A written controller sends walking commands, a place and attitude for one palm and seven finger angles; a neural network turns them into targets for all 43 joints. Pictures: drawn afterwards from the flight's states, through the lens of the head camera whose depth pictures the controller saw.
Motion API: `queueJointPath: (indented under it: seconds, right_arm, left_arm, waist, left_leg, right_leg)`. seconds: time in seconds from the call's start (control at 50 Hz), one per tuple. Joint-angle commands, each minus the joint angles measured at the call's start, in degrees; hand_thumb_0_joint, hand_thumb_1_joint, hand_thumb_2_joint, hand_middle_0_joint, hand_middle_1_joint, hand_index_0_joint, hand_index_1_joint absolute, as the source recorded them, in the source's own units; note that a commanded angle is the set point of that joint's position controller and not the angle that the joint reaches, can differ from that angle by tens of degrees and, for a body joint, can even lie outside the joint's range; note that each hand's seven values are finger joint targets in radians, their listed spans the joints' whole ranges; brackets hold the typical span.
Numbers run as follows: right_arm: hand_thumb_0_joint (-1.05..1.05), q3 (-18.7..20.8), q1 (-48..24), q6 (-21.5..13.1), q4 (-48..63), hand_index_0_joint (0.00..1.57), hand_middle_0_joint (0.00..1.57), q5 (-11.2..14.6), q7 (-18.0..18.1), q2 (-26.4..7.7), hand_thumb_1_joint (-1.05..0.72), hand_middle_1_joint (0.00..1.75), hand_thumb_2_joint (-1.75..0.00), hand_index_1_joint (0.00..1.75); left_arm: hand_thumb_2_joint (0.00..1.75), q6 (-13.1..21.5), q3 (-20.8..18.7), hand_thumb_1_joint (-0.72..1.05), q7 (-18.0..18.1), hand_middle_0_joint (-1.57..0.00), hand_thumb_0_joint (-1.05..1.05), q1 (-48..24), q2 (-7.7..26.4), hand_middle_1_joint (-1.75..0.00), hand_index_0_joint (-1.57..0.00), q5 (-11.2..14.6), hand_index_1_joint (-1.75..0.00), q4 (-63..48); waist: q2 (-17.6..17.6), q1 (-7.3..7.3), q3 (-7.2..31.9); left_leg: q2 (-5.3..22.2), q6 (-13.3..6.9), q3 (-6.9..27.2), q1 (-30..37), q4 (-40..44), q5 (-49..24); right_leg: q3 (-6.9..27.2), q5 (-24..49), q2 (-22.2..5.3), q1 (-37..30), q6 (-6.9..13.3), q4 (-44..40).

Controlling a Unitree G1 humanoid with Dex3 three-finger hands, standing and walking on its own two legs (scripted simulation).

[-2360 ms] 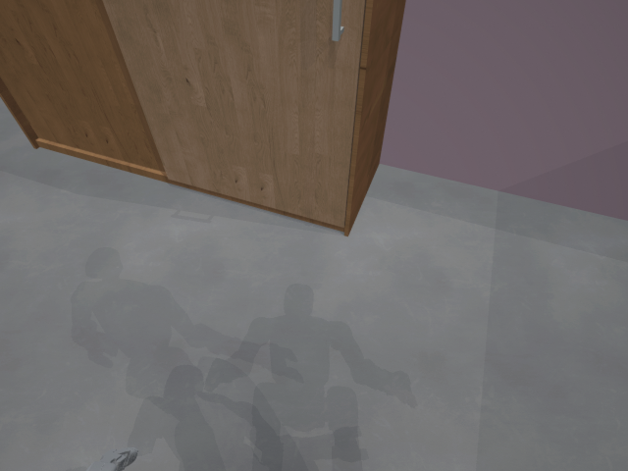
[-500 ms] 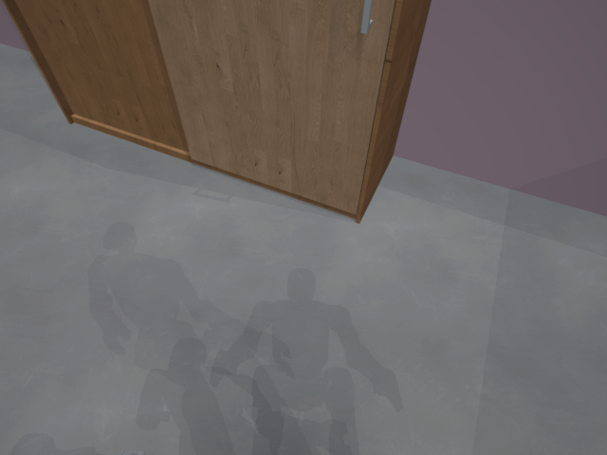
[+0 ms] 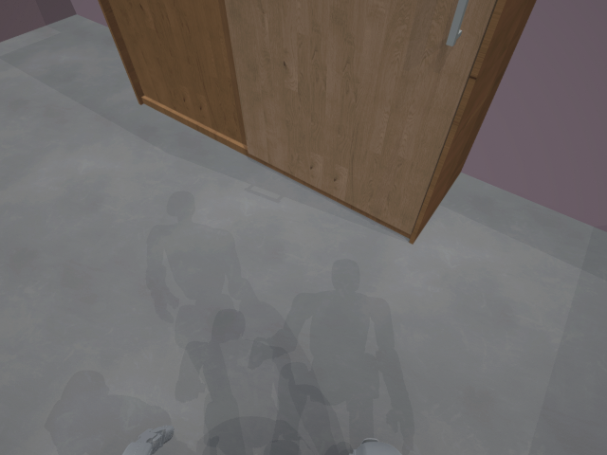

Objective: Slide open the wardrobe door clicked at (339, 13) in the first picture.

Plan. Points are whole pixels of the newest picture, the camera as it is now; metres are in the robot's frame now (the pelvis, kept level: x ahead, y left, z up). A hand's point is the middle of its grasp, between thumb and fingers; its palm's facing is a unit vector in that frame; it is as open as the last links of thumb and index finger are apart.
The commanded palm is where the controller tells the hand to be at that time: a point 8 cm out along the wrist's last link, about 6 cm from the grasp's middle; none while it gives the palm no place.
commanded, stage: walk to a spot facing it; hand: right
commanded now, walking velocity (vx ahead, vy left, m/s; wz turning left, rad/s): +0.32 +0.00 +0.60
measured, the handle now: out of the picture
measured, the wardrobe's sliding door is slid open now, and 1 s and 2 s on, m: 0.00 0.00 0.00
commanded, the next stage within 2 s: turn to face it in 1.40 s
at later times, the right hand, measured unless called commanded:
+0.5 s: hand (377, 304) +0.40 -0.14 -0.16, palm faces -0.39 +0.90 -0.18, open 7.4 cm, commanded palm none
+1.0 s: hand (350, 266) +0.49 -0.10 -0.17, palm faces -0.43 +0.88 -0.22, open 7.3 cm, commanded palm none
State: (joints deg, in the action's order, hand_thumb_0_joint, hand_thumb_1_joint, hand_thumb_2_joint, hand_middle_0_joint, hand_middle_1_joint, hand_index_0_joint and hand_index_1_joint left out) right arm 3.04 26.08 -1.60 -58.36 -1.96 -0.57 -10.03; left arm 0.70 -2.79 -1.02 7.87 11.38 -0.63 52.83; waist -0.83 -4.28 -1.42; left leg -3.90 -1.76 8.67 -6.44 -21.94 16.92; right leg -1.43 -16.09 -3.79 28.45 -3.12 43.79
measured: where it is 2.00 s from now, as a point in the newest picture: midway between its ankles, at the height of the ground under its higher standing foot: (259, 359)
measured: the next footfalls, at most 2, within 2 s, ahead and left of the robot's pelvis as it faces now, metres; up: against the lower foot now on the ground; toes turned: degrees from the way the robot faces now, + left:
right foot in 0.06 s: +0.12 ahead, -0.14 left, +0.00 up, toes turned +0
left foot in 0.58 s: +0.34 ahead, +0.14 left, +0.00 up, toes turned +30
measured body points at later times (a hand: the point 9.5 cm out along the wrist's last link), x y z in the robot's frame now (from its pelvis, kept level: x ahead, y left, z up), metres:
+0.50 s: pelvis +0.19 -0.02 -0.01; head +0.23 -0.01 +0.44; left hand +0.02 +0.18 -0.14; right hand +0.42 -0.19 -0.15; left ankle +0.28 +0.14 -0.70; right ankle +0.09 -0.14 -0.74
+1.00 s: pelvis +0.39 +0.07 +0.00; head +0.41 +0.07 +0.44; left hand +0.39 +0.34 -0.13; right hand +0.51 -0.15 -0.16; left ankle +0.31 +0.12 -0.74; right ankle +0.54 +0.00 -0.71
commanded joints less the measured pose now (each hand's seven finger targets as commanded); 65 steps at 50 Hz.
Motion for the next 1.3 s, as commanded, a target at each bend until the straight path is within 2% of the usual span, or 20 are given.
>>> queueJointPath:
  seconds: [0.0,0.02,0.04,0.06,0.12,0.2,0.42,0.52,0.54,0.56,0.58,0.66,0.72,0.96,1.02,1.04,1.06,1.08,1.14,1.28]
  right_arm:
    - [0.00,3.3,-3.6,-1.1,4.6,0.20,0.20,0.5,1.0,-11.6,-0.90,0.30,-0.90,0.30]
    - [0.00,3.3,-3.6,-1.2,5.0,0.20,0.20,0.8,0.7,-9.5,-0.90,0.30,-0.90,0.30]
    - [0.00,3.0,-2.7,-0.9,6.2,0.20,0.20,1.6,-0.2,-6.0,-0.90,0.30,-0.90,0.30]
    - [0.00,2.9,-5.0,-1.4,7.7,0.20,0.20,1.0,-0.5,-6.3,-0.90,0.30,-0.90,0.30]
    - [0.00,3.1,-9.2,-0.1,6.7,0.20,0.20,0.0,-1.8,-6.7,-0.90,0.30,-0.90,0.30]
    - [0.00,2.8,-8.5,2.1,6.6,0.20,0.20,-0.3,-2.5,-4.1,-0.90,0.30,-0.90,0.30]
    - [0.00,0.7,-28.6,2.1,12.7,0.20,0.20,0.0,-3.1,-2.5,-0.90,0.30,-0.90,0.30]
    - [0.00,1.8,-14.3,0.6,8.6,0.20,0.20,-0.2,-2.1,-6.7,-0.90,0.30,-0.90,0.30]
    - [0.00,3.0,-5.6,0.0,6.2,0.20,0.20,-0.4,-1.7,-10.5,-0.90,0.30,-0.90,0.30]
    - [0.00,4.3,-0.2,-0.7,5.1,0.20,0.20,0.0,-0.9,-17.4,-0.90,0.30,-0.90,0.30]
    - [0.00,4.7,1.8,-0.3,4.4,0.20,0.20,1.8,-0.3,-20.7,-0.90,0.30,-0.90,0.30]
    - [0.00,2.4,-12.3,-1.3,7.5,0.20,0.20,1.5,0.8,-11.9,-0.90,0.30,-0.90,0.30]
    - [0.00,2.0,-13.9,-2.1,6.3,0.20,0.20,0.6,0.8,-10.1,-0.90,0.30,-0.90,0.30]
    - [0.00,2.3,-4.3,-2.3,3.6,0.20,0.20,0.6,0.9,-10.5,-0.90,0.30,-0.90,0.30]
    - [0.00,2.7,-6.3,-1.8,4.0,0.20,0.20,1.0,0.9,-10.8,-0.90,0.30,-0.90,0.30]
    - [0.00,2.6,-6.5,-1.8,4.6,0.20,0.20,1.5,0.8,-9.1,-0.90,0.30,-0.90,0.30]
    - [0.00,2.1,-3.9,-1.7,5.3,0.20,0.20,2.1,0.0,-5.9,-0.90,0.30,-0.90,0.30]
    - [0.00,2.2,-4.0,-1.6,5.1,0.20,0.20,1.3,0.3,-7.7,-0.90,0.30,-0.90,0.30]
    - [0.00,2.7,-8.6,0.1,5.3,0.20,0.20,0.6,-0.9,-6.3,-0.90,0.30,-0.90,0.30]
    - [0.00,3.1,-8.0,4.1,6.0,0.20,0.20,0.4,-1.2,-3.0,-0.90,0.30,-0.90,0.30]
  left_arm:
    - [0.90,3.3,-1.4,0.90,1.1,-0.20,0.00,2.0,5.5,-0.30,-0.20,0.1,-0.30,-4.5]
    - [0.90,3.7,-2.2,0.90,2.1,-0.20,0.00,9.6,8.8,-0.30,-0.20,0.1,-0.30,-2.1]
    - [0.90,3.9,-3.7,0.90,2.5,-0.20,0.00,17.5,16.2,-0.30,-0.20,-0.9,-0.30,-0.3]
    - [0.90,3.3,-3.4,0.90,2.5,-0.20,0.00,20.2,16.6,-0.30,-0.20,-0.7,-0.30,-0.3]
    - [0.90,3.7,-1.0,0.90,2.4,-0.20,0.00,9.9,7.4,-0.30,-0.20,-0.5,-0.30,-1.5]
    - [0.90,5.0,-0.4,0.90,2.8,-0.20,0.00,10.7,5.2,-0.30,-0.20,-0.4,-0.30,0.1]
    - [0.90,4.5,-0.6,0.90,2.6,-0.20,0.00,21.2,6.3,-0.30,-0.20,-1.1,-0.30,5.1]
    - [0.90,3.7,-1.4,0.90,2.4,-0.20,0.00,19.0,10.6,-0.30,-0.20,-0.7,-0.30,4.7]
    - [0.90,3.5,-1.1,0.90,1.9,-0.20,0.00,17.8,10.2,-0.30,-0.20,-0.1,-0.30,3.6]
    - [0.90,3.5,-0.3,0.90,1.4,-0.20,0.00,20.0,5.5,-0.30,-0.20,0.9,-0.30,2.0]
    - [0.90,3.8,-0.4,0.90,2.1,-0.20,0.00,14.4,5.3,-0.30,-0.20,0.8,-0.30,-0.4]
    - [0.90,2.0,-0.7,0.90,1.9,-0.20,0.00,12.0,5.0,-0.30,-0.20,-0.8,-0.30,1.2]
    - [0.90,0.6,-0.6,0.90,1.6,-0.20,0.00,16.2,2.7,-0.30,-0.20,-1.1,-0.30,2.7]
    - [0.90,2.4,-0.5,0.90,0.2,-0.20,0.00,-4.4,2.7,-0.30,-0.20,-0.6,-0.30,-4.7]
    - [0.90,3.1,-1.0,0.90,1.2,-0.20,0.00,2.3,5.0,-0.30,-0.20,-0.6,-0.30,-2.8]
    - [0.90,3.6,-1.7,0.90,2.0,-0.20,0.00,9.8,8.8,-0.30,-0.20,-0.9,-0.30,-0.6]
    - [0.90,3.7,-3.0,0.90,2.2,-0.20,0.00,16.1,15.4,-0.30,-0.20,-1.5,-0.30,0.8]
    - [0.90,2.8,-2.2,0.90,2.3,-0.20,0.00,16.0,14.5,-0.30,-0.20,-0.8,-0.30,0.5]
    - [0.90,3.0,-0.4,0.90,2.5,-0.20,0.00,6.6,7.6,-0.30,-0.20,-0.6,-0.30,-1.5]
    - [0.90,2.6,-0.8,0.90,2.9,-0.20,0.00,6.2,6.3,-0.30,-0.20,-0.3,-0.30,-0.1]
  waist:
    - [-6.0,5.01,2.0]
    - [0.9,7.94,6.0]
    - [18.3,10.23,11.5]
    - [16.3,10.55,8.2]
    - [9.7,5.63,-3.4]
    - [8.8,3.10,-2.7]
    - [8.0,8.08,-7.2]
    - [8.3,0.53,4.4]
    - [5.8,-3.87,9.7]
    - [-6.0,-4.30,17.2]
    - [-5.7,-4.86,17.9]
    - [2.5,3.73,2.2]
    - [-0.4,7.28,2.3]
    - [-5.1,1.47,-0.1]
    - [-3.9,5.48,2.4]
    - [1.7,8.55,6.8]
    - [18.0,9.58,12.9]
    - [15.4,9.52,12.6]
    - [7.2,5.44,-1.1]
    - [10.2,3.17,-0.8]
  left_leg:
    - [10.3,-6.2,11.0,-7.3,-3.2,-12.8]
    - [6.2,-4.3,7.7,-15.9,-13.6,-12.8]
    - [-1.2,-0.9,-1.4,-29.7,-31.7,8.9]
    - [0.3,0.2,-5.0,-33.4,-42.8,16.1]
    - [7.8,0.8,-6.2,-33.9,-50.9,4.2]
    - [9.2,2.6,-7.7,-32.9,-49.3,-5.0]
    - [7.2,1.1,-16.8,-32.9,-21.8,-8.8]
    - [0.4,-4.1,-20.6,-8.1,-11.9,-4.0]
    - [3.9,-5.5,-16.6,9.9,-8.7,-9.7]
    - [22.3,-13.0,10.8,27.8,-6.7,-15.7]
    - [29.2,-17.5,23.4,28.0,-1.3,-27.5]
    - [20.8,-11.0,7.2,-3.8,5.9,-16.6]
    - [16.3,-9.7,1.3,-11.5,7.7,-14.4]
    - [15.5,-9.2,6.1,-0.9,3.8,-22.0]
    - [11.9,-6.0,4.1,-4.9,-6.5,-28.2]
    - [8.1,-3.4,1.5,-13.9,-17.7,-23.5]
    - [0.9,0.3,-7.7,-27.8,-36.2,9.2]
    - [3.0,1.0,-7.2,-29.4,-47.1,18.4]
    - [8.7,3.0,-8.1,-29.9,-51.8,8.6]
    - [9.9,5.3,-11.4,-27.3,-45.2,-1.2]
  right_leg:
    - [-1.6,2.7,2.4,-17.1,1.1,-16.3]
    - [2.0,2.5,-1.5,-32.9,2.2,-20.0]
    - [23.5,-3.9,-19.8,-44.5,7.7,-24.1]
    - [31.0,-8.8,-26.6,-39.2,11.7,-29.6]
    - [17.7,-12.5,-19.7,-20.6,8.9,-34.0]
    - [0.8,6.5,-14.8,-20.2,7.5,-32.9]
    - [-11.8,32.1,-14.9,-31.0,8.4,-29.8]
    - [-17.0,58.4,-14.8,-32.0,5.8,-4.6]
    - [-17.5,45.3,-13.7,-20.4,3.5,9.1]
    - [-15.4,-7.0,-4.7,1.0,0.4,29.2]
    - [-6.9,-19.1,-1.6,9.7,0.6,40.4]
    - [0.3,-3.5,-8.1,4.4,0.4,32.6]
    - [-0.9,-1.4,-7.3,-0.2,-0.4,24.2]
    - [-2.7,1.0,-1.5,0.1,0.1,-3.9]
    - [-4.3,5.4,0.8,-16.6,1.1,-17.0]
    - [0.9,9.9,-5.1,-32.2,2.9,-20.3]
    - [19.4,21.3,-23.8,-45.0,9.8,-21.0]
    - [20.6,18.3,-28.4,-39.7,12.9,-24.4]
    - [7.9,18.8,-21.8,-21.0,10.5,-27.8]
    - [-8.0,23.3,-17.1,-17.6,8.9,-27.6]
